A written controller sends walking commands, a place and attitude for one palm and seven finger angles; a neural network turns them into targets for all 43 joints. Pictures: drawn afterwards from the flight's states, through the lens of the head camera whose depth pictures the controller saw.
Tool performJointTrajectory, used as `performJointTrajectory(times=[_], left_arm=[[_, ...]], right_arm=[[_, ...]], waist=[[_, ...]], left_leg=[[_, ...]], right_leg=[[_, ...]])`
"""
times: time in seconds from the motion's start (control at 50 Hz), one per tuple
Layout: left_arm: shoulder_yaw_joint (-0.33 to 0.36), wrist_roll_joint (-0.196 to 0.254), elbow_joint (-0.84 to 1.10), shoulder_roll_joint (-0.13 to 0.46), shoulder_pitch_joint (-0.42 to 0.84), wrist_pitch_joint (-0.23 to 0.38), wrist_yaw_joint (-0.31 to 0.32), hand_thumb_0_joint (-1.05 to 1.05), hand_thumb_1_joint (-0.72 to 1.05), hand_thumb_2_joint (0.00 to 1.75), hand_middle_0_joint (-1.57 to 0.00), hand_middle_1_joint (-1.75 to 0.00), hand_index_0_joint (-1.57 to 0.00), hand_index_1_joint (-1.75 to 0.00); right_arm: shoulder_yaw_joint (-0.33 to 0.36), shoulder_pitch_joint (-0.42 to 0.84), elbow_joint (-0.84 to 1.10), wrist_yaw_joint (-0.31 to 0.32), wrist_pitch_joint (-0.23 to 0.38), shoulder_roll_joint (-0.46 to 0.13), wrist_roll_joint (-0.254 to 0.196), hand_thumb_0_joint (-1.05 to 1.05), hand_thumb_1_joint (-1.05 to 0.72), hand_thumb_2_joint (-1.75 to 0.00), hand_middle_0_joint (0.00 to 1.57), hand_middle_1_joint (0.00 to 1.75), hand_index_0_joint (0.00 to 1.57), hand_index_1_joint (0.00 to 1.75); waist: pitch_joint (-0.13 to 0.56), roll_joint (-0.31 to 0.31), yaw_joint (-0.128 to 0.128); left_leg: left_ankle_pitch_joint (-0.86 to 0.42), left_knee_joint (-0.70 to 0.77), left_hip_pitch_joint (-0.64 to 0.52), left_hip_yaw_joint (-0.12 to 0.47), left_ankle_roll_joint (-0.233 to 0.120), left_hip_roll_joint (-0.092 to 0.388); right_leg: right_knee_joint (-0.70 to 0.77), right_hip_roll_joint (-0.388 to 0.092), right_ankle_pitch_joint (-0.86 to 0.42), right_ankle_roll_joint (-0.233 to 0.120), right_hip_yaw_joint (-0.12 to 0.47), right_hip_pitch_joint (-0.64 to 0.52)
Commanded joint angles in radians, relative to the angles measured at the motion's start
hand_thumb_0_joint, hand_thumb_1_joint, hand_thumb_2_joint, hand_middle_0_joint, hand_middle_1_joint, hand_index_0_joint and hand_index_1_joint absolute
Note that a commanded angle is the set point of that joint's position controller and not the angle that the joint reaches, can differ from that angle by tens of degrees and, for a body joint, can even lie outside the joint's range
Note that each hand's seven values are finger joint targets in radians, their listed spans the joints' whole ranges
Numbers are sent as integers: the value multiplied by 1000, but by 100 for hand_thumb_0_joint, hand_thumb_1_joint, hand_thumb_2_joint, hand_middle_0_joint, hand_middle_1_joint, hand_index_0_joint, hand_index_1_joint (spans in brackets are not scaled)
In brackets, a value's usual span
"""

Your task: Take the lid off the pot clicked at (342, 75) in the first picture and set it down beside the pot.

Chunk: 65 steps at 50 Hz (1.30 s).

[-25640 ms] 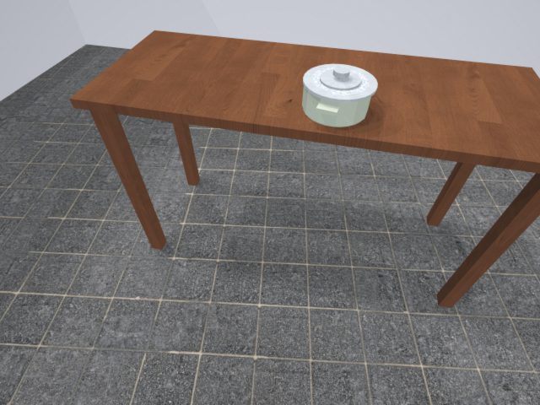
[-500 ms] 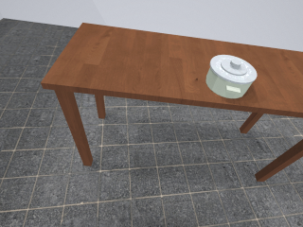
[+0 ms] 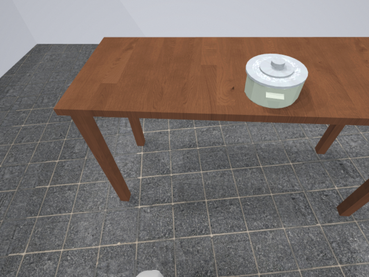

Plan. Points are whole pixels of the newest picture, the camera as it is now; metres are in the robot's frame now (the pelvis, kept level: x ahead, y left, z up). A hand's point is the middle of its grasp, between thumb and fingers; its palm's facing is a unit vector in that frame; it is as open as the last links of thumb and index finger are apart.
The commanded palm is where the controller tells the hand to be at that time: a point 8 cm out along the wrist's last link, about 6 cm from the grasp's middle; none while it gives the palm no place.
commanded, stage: come to a stop and stand still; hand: left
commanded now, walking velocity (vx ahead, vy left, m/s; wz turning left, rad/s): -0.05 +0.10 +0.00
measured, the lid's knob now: (278, 62) +0.71 -0.25 +0.09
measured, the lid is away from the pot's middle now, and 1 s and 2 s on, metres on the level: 0.01 0.01 0.01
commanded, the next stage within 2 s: look again from close up in 0.50 s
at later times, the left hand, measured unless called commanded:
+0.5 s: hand out of the picture +0.04 +0.23 -0.19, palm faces +0.07 -0.97 -0.25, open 7.4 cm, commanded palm none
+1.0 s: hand out of the picture +0.04 +0.20 -0.19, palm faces +0.01 -0.98 -0.21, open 7.4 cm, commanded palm none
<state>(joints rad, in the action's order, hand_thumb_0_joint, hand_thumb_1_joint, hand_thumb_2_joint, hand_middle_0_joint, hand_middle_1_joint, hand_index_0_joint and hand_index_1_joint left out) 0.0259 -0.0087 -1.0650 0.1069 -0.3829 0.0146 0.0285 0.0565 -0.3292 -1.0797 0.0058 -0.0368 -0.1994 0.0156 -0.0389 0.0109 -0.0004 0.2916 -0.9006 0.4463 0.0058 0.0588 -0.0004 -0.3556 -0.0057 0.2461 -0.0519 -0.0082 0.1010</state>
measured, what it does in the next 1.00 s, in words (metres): steps on the spot: left foot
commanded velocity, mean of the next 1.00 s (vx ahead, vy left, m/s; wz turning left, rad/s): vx -0.01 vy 0.00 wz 0.00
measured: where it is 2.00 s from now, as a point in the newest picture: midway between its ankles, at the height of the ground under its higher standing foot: outside the picture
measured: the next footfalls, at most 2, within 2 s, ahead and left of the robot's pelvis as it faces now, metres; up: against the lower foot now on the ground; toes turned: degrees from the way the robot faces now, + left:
left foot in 0.28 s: +0.04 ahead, +0.15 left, +0.00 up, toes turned +4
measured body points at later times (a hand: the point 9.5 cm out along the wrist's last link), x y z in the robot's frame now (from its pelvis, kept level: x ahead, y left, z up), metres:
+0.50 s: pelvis +0.02 +0.04 -0.02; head +0.05 +0.04 +0.43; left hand +0.04 +0.28 -0.17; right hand +0.11 -0.17 -0.17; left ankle +0.00 +0.15 -0.75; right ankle -0.01 -0.08 -0.75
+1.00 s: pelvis +0.03 +0.03 -0.01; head +0.05 +0.03 +0.44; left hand +0.04 +0.26 -0.17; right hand -0.01 -0.19 -0.17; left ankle +0.00 +0.15 -0.75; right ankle -0.01 -0.08 -0.75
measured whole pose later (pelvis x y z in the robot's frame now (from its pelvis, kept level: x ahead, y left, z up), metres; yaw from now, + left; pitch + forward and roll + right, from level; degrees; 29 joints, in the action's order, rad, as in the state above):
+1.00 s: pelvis +0.03 +0.03 -0.01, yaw -1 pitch +0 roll +0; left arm 0.01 0.00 -1.11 0.17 -0.24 0.00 0.04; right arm 0.00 -0.29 -1.18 0.04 0.00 -0.14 0.01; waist -0.05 -0.02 0.01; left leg 0.26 -0.42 0.16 -0.08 0.01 0.03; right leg -0.43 0.00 0.29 -0.02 -0.03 0.14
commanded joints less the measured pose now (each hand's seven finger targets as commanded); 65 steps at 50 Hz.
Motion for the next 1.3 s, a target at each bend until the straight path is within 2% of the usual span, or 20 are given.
performJointTrajectory(times=[0.0, 0.04, 0.06, 0.08, 0.14, 0.18, 0.2, 0.22, 0.26, 0.28, 0.3, 0.32, 0.36, 0.4, 0.44, 0.48, 0.52, 0.66, 0.78, 1.28], left_arm=[[44, -11, 40, 172, -75, 24, 17, 0, 90, 90, -20, -30, -20, -30], [44, -17, 35, 177, -93, 19, 22, 0, 90, 90, -20, -30, -20, -30], [46, -18, 37, 189, -77, 15, 24, 0, 90, 90, -20, -30, -20, -30], [44, -19, 34, 186, -91, 12, 25, 0, 90, 90, -20, -30, -20, -30], [40, -23, 35, 201, -62, 5, 27, 0, 90, 90, -20, -30, -20, -30], [39, -16, 41, 206, -25, -1, 29, 0, 90, 90, -20, -30, -20, -30], [37, -13, 45, 201, -7, -3, 29, 0, 90, 90, -20, -30, -20, -30], [33, -10, 46, 179, -21, -6, 28, 0, 90, 90, -20, -30, -20, -30], [27, -13, 62, 114, -16, -10, 31, 0, 90, 90, -20, -30, -20, -30], [20, -12, 65, 111, 2, -13, 31, 0, 90, 90, -20, -30, -20, -30], [21, -8, 60, 124, 30, -23, 30, 0, 90, 90, -20, -30, -20, -30], [24, -5, 54, 138, 43, -31, 29, 0, 90, 90, -20, -30, -20, -30], [26, -4, 44, 131, 59, -34, 21, 0, 90, 90, -20, -30, -20, -30], [22, -5, 34, 120, 56, -32, 16, 0, 90, 90, -20, -30, -20, -30], [20, -10, 18, 126, 17, -22, 12, 0, 90, 90, -20, -30, -20, -30], [17, -14, 20, 161, 46, -9, 11, 0, 90, 90, -20, -30, -20, -30], [20, -10, 37, 179, 100, -2, 9, 0, 90, 90, -20, -30, -20, -30], [15, -5, 41, 178, 116, -2, 12, 0, 90, 90, -20, -30, -20, -30], [11, -1, 15, 167, 94, 0, 14, 0, 90, 90, -20, -30, -20, -30], [1, -4, -48, 103, 9, 11, 22, 0, 90, 90, -20, -30, -20, -30]], right_arm=[[2, 45, 62, 3, 10, -40, -5, 0, -90, -90, 20, 30, 20, 30], [0, 106, 79, 6, 10, -39, -10, 0, -90, -90, 20, 30, 20, 30], [-2, 99, 76, 6, 10, -30, -13, 0, -90, -90, 20, 30, 20, 30], [-4, 134, 83, 7, 11, -25, -13, 0, -90, -90, 20, 30, 20, 30], [-3, 146, 89, 8, 16, -24, -19, 0, -90, -90, 20, 30, 20, 30], [-6, 115, 76, 11, 23, -22, -17, 0, -90, -90, 20, 30, 20, 30], [-6, 88, 67, 15, 30, -25, -15, 0, -90, -90, 20, 30, 20, 30], [-3, 81, 63, 20, 40, -49, -8, 0, -90, -90, 20, 30, 20, 30], [9, 58, 68, 21, 44, -110, 1, 0, -90, -90, 20, 30, 20, 30], [2, 56, 59, 26, 44, -97, 5, 0, -90, -90, 20, 30, 20, 30], [-5, 57, 55, 33, 45, -90, 7, 0, -90, -90, 20, 30, 20, 30], [-13, 75, 62, 39, 42, -75, 8, 0, -90, -90, 20, 30, 20, 30], [-12, 115, 80, 40, 41, -76, 9, 0, -90, -90, 20, 30, 20, 30], [-12, 137, 89, 35, 42, -77, 9, 0, -90, -90, 20, 30, 20, 30], [-12, 153, 89, 33, 43, -79, 3, 0, -90, -90, 20, 30, 20, 30], [-15, 140, 80, 25, 41, -50, -5, 0, -90, -90, 20, 30, 20, 30], [-12, 124, 67, 21, 35, -45, -1, 0, -90, -90, 20, 30, 20, 30], [-32, 80, 2, 21, 49, -48, 0, 0, -90, -90, 20, 30, 20, 30], [-40, 47, -39, 27, 53, -44, 0, 0, -90, -90, 20, 30, 20, 30], [-35, -31, -90, 36, 54, 10, -5, 0, -90, -90, 20, 30, 20, 30]], waist=[[-38, -164, -31], [-38, -209, -47], [-17, -189, -38], [-19, -202, -52], [2, -260, -38], [24, -227, -14], [35, -200, 6], [53, -156, 1], [71, 51, 4], [57, 145, 6], [50, 268, 13], [30, 271, 7], [23, 183, -5], [26, 114, -19], [30, 33, -45], [3, -46, -20], [-8, -158, 2], [20, -19, 0], [19, 5, -9], [-42, -34, -1]], left_leg=[[60, -17, 108, -4, 16, 17], [108, 50, 73, -20, 19, 12], [107, 77, 58, -26, 17, 5], [118, 124, 18, -36, 14, -4], [103, 252, -94, -64, 5, -24], [-4, 405, -203, -82, -2, -27], [-90, 503, -275, -87, -10, -16], [-226, 524, -366, -70, -30, 41], [-709, 436, -467, 55, -119, 218], [-841, 459, -478, 91, -167, 250], [-884, 508, -445, 122, -202, 257], [-850, 534, -393, 116, -223, 258], [-775, 536, -360, 108, -226, 243], [-614, 546, -321, 91, -208, 225], [-471, 498, -311, 65, -160, 182], [-258, 471, -255, 21, -85, 105], [-170, 479, -279, 4, -63, 92], [-261, 516, -290, 15, -66, 114], [-301, 517, -311, 10, -64, 121], [-241, 517, -297, 1, -67, 121]], right_leg=[[42, -270, -537, -108, 196, -86], [3, -271, -662, -117, 196, -80], [-9, -269, -694, -120, 177, -106], [-27, -252, -750, -115, 181, -82], [-57, -236, -772, -102, 172, -39], [-91, -206, -707, -72, 149, -9], [-120, -185, -642, -47, 130, 13], [-154, -153, -540, -23, 118, 64], [-211, -75, -91, 22, 35, 201], [-247, -50, 186, 44, -2, 236], [-338, -48, 301, 60, -8, 230], [-410, -56, 343, 60, 16, 221], [-409, -69, 308, 57, 20, 215], [-315, -73, 235, 61, 3, 162], [-119, -71, 62, 70, -7, 100], [-31, -128, -172, 39, 96, 86], [-33, -143, -208, 21, 108, 126], [-24, -123, -208, 23, 74, 68], [-21, -119, -245, 17, 71, 57], [0, -105, -220, 15, 73, 99]])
